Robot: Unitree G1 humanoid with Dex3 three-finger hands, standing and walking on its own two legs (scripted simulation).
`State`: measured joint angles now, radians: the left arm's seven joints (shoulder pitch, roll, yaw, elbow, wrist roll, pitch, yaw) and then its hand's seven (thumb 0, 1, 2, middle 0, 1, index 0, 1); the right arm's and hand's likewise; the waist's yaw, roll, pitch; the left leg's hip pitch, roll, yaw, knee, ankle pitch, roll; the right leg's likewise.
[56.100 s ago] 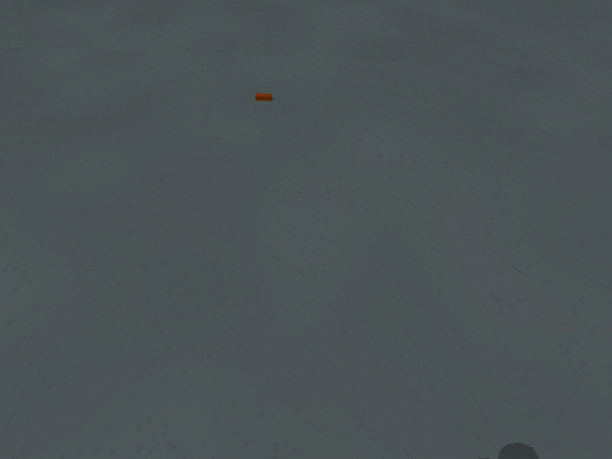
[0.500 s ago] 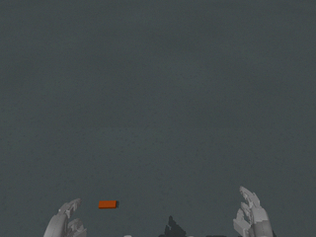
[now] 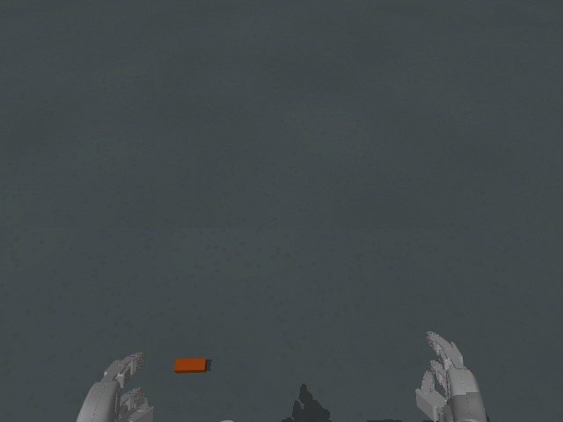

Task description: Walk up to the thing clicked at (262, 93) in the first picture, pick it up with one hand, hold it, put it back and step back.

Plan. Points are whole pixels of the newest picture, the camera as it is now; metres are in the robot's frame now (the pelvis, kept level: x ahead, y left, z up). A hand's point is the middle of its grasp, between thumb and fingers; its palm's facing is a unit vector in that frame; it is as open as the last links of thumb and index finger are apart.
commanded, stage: stand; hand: left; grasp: from above
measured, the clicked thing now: (191, 365) +0.43 +0.27 -0.70
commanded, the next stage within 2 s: none
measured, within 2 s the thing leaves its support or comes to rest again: neither
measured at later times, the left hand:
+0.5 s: hand out of the picture +0.07 +0.25 -0.11, palm faces +0.05 -0.94 -0.33, open 7.4 cm
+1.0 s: hand out of the picture +0.03 +0.25 -0.10, palm faces +0.05 -0.94 -0.35, open 7.4 cm
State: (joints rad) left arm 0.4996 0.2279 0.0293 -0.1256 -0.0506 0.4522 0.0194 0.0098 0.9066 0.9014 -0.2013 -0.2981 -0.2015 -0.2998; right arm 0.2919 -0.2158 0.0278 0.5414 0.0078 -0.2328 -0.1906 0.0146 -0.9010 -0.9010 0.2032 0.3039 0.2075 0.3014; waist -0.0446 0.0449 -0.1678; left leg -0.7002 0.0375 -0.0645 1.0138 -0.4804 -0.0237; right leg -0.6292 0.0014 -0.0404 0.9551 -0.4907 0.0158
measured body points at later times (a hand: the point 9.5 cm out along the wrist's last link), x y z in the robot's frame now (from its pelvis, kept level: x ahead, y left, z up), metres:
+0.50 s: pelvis -0.01 +0.01 +0.04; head +0.00 +0.02 +0.49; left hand +0.06 +0.30 -0.09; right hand +0.08 -0.27 -0.08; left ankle +0.02 +0.13 -0.68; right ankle -0.01 -0.13 -0.68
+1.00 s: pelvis -0.01 +0.00 +0.06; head -0.01 +0.00 +0.51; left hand +0.03 +0.29 -0.07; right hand +0.07 -0.28 -0.08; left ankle +0.02 +0.13 -0.68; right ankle -0.01 -0.13 -0.68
